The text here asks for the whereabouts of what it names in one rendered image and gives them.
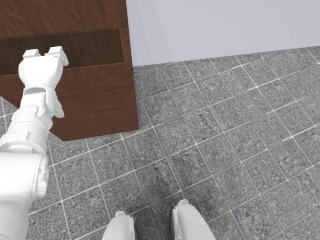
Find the robot shin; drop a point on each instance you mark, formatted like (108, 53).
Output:
(178, 236)
(120, 213)

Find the robot right shin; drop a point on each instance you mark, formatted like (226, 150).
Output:
(178, 236)

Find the robot left upper arm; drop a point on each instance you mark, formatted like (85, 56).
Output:
(24, 177)

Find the cabinet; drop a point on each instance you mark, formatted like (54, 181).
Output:
(96, 100)

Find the drawer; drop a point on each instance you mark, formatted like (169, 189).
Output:
(82, 48)

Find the robot left forearm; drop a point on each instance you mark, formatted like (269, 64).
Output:
(29, 129)

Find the robot left shin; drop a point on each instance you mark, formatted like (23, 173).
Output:
(120, 213)

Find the left robot hand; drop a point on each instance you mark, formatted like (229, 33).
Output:
(46, 70)

